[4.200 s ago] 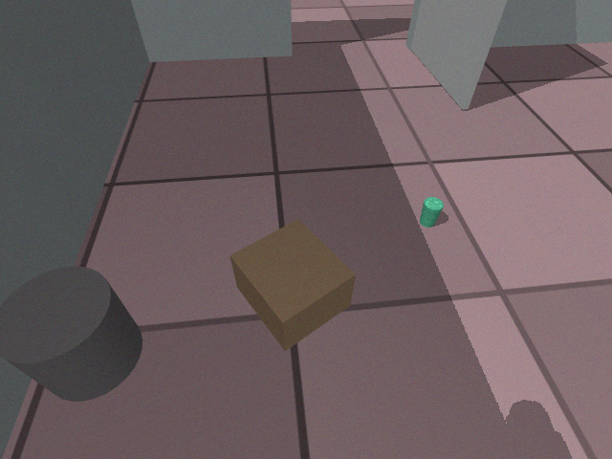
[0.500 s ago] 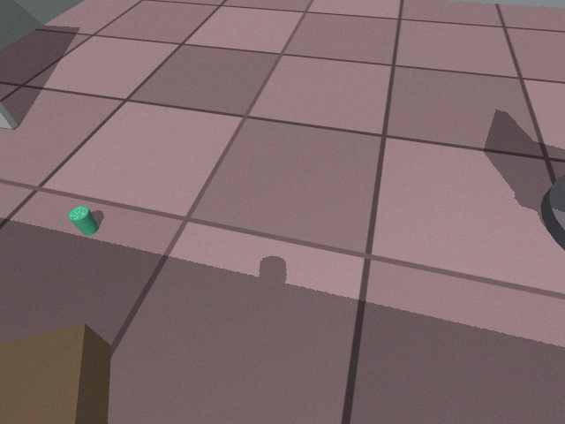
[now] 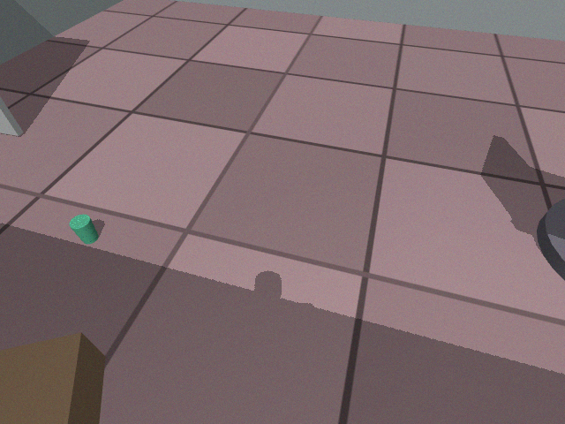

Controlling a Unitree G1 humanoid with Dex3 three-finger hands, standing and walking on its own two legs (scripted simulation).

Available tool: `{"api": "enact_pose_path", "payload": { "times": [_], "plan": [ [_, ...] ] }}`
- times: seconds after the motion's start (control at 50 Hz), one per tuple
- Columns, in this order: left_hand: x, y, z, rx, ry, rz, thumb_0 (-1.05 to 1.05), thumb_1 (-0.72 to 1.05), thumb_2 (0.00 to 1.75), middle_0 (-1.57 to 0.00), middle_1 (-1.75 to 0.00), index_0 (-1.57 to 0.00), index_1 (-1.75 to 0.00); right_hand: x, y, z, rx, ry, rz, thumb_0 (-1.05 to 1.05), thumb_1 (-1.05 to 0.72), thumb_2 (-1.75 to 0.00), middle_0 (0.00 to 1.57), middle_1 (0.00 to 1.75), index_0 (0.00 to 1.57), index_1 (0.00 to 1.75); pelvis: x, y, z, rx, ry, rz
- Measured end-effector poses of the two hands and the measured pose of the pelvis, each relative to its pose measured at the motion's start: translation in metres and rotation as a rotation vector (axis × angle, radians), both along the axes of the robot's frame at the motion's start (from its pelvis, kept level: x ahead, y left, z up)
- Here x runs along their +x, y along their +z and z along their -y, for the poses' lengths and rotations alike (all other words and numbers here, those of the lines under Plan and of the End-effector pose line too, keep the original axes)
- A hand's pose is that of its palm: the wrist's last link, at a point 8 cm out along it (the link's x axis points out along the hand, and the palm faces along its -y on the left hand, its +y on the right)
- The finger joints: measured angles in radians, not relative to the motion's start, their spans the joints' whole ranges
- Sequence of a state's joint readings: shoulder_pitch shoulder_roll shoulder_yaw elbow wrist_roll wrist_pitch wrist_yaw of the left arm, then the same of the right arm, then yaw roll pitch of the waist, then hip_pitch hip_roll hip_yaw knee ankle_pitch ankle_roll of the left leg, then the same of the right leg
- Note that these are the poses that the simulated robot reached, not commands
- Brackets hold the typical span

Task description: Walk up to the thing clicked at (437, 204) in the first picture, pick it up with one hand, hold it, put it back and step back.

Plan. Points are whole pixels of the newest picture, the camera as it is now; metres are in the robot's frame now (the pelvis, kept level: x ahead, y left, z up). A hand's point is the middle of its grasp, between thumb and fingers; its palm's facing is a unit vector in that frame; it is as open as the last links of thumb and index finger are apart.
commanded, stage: stand
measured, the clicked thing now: (85, 230) +1.08 +0.86 -0.72
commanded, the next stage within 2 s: none
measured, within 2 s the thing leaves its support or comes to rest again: neither
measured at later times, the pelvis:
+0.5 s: pelvis +0.00 -0.01 +0.00, yaw +1 degrees
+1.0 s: pelvis +0.01 +0.00 +0.00, yaw +1 degrees
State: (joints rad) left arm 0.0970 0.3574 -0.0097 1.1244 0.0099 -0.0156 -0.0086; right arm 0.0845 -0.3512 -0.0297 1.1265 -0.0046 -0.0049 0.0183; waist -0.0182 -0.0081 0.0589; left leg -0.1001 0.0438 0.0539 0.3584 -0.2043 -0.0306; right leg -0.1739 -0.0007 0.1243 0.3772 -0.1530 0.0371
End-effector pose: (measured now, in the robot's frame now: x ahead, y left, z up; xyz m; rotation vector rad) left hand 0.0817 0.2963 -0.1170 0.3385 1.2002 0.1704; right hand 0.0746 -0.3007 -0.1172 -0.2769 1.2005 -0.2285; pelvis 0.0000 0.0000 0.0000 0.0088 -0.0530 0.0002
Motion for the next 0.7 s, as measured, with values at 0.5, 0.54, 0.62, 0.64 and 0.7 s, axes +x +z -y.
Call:
{"api": "enact_pose_path", "payload": {
  "times": [0.5,0.54,0.62,0.64,0.7],
  "plan": [
    [-0.013,0.001,0.002,0.003,0.025,-0.019,0.00,0.91,0.89,-0.21,-0.30,-0.20,-0.30,-0.014,-0.005,0.004,0.006,0.006,-0.053,0.01,-0.91,-0.90,0.20,0.30,0.20,0.30,-0.001,0.000,0.005,0.001,0.012,-0.001],
    [-0.012,0.001,0.003,0.003,0.024,-0.016,0.00,0.91,0.89,-0.21,-0.30,-0.20,-0.30,-0.013,-0.005,0.004,0.005,0.006,-0.051,0.01,-0.91,-0.90,0.20,0.30,0.20,0.30,-0.001,0.000,0.006,0.000,0.013,-0.001],
    [-0.010,0.001,0.003,0.003,0.023,-0.011,0.00,0.91,0.89,-0.21,-0.30,-0.20,-0.30,-0.012,-0.004,0.005,0.004,0.006,-0.045,0.01,-0.91,-0.90,0.20,0.30,0.20,0.30,0.000,0.000,0.006,0.000,0.014,0.000],
    [-0.010,0.001,0.003,0.003,0.023,-0.011,0.00,0.91,0.89,-0.21,-0.30,-0.20,-0.30,-0.011,-0.004,0.005,0.004,0.007,-0.044,0.01,-0.91,-0.90,0.20,0.30,0.20,0.30,0.000,0.000,0.006,-0.001,0.014,-0.001],
    [-0.009,0.000,0.003,0.002,0.024,-0.012,0.00,0.91,0.89,-0.21,-0.30,-0.20,-0.30,-0.011,-0.003,0.005,0.002,0.009,-0.049,0.01,-0.91,-0.90,0.20,0.30,0.20,0.30,0.001,0.000,0.006,-0.002,0.015,-0.004]
  ]
}}
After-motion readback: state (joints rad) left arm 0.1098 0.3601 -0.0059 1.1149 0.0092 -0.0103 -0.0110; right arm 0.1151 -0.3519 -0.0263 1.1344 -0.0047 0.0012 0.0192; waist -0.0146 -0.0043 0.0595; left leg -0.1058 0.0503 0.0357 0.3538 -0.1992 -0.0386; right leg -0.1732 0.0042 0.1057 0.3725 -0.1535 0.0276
